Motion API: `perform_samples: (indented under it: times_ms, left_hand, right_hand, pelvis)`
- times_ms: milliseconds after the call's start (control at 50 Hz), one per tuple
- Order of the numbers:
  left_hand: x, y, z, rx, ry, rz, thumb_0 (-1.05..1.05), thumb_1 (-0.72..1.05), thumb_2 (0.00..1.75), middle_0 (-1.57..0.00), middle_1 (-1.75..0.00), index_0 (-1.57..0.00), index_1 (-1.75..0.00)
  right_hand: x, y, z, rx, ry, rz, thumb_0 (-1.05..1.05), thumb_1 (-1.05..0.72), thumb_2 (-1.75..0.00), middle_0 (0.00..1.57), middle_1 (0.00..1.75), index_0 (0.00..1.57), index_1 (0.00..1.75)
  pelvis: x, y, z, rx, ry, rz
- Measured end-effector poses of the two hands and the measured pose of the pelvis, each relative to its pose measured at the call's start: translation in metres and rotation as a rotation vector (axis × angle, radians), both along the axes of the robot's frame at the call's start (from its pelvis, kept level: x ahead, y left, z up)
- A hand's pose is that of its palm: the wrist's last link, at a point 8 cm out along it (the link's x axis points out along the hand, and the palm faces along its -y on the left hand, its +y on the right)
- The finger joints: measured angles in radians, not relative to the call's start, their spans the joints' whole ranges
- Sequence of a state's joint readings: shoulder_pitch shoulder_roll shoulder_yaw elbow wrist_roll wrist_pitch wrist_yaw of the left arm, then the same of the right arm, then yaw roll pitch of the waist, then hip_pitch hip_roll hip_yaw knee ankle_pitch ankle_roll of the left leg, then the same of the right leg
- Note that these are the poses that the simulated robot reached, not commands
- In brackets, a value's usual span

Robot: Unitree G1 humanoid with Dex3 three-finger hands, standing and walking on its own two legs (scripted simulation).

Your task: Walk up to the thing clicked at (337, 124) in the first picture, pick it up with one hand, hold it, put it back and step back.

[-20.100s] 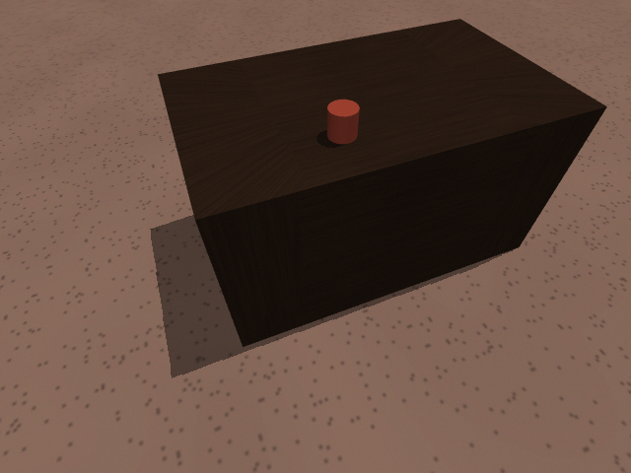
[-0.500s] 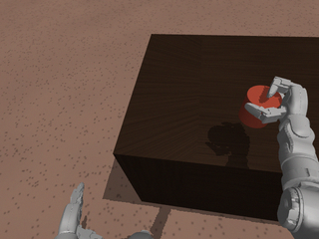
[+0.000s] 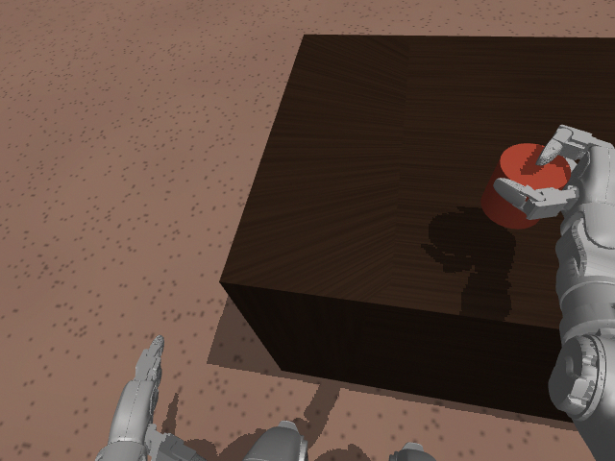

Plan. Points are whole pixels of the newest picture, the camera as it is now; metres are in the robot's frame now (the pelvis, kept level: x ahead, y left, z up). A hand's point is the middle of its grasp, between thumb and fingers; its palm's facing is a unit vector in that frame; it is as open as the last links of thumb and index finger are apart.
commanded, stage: lower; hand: right
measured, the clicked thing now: (521, 187) +0.49 -0.20 +0.05
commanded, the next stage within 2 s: loosen in 1.02 s
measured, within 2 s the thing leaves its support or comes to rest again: rests again in 0.82 s
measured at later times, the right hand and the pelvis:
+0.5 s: hand (519, 192) +0.49 -0.21 +0.03, palm faces +0.18 +0.98 +0.02, open 7.0 cm; pelvis +0.00 +0.00 -0.03, yaw +0 degrees
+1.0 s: hand (511, 200) +0.50 -0.21 +0.00, palm faces +0.19 +0.98 +0.02, open 7.1 cm; pelvis -0.01 +0.01 -0.05, yaw +0 degrees
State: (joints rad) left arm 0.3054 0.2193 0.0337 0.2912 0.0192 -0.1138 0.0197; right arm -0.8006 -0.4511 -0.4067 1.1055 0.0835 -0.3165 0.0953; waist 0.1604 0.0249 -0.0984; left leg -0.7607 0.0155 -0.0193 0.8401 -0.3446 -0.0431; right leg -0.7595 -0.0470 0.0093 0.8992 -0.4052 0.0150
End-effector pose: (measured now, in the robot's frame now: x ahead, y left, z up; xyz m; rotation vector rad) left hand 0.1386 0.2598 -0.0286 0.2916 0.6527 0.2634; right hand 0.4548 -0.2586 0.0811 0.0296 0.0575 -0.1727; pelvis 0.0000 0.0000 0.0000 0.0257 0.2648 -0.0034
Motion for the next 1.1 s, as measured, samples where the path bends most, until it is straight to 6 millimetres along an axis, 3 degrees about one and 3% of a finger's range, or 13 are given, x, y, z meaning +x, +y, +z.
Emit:
perform_samples:
  times_ms: [220,440,820,1100]
  left_hand:
    - [0.000,0.005,-0.005,0.034,0.007,-0.007,-0.01,-0.55,0.07,-0.06,-0.04,-0.05,-0.05]
    - [0.004,0.001,-0.005,0.040,-0.016,-0.026,-0.01,-0.55,0.07,-0.06,-0.04,-0.05,-0.05]
    - [-0.010,0.007,-0.008,0.088,-0.001,-0.033,-0.01,-0.54,0.06,-0.06,-0.04,-0.05,-0.05]
    - [-0.005,0.004,-0.007,0.100,-0.019,-0.048,-0.01,-0.54,0.06,-0.06,-0.04,-0.05,-0.05]
  right_hand:
    - [0.002,0.002,-0.037,0.006,0.009,0.004,-0.02,0.45,-1.00,0.56,1.05,1.28,1.40]
    - [0.009,0.001,-0.047,-0.010,-0.004,-0.007,-0.02,0.45,-1.01,0.56,1.05,1.30,1.42]
    - [0.013,0.002,-0.072,-0.008,-0.002,-0.015,-0.02,0.45,-1.01,0.57,1.05,1.31,1.43]
    - [0.016,-0.001,-0.080,-0.006,-0.016,-0.021,-0.02,0.45,-1.00,0.57,1.04,1.27,1.39]
  pelvis:
    - [0.000,0.002,-0.015,0.006,0.051,0.000]
    - [-0.001,0.004,-0.025,0.013,0.076,-0.002]
    - [-0.010,0.007,-0.041,0.019,0.112,-0.004]
    - [-0.008,0.006,-0.048,0.025,0.131,-0.006]
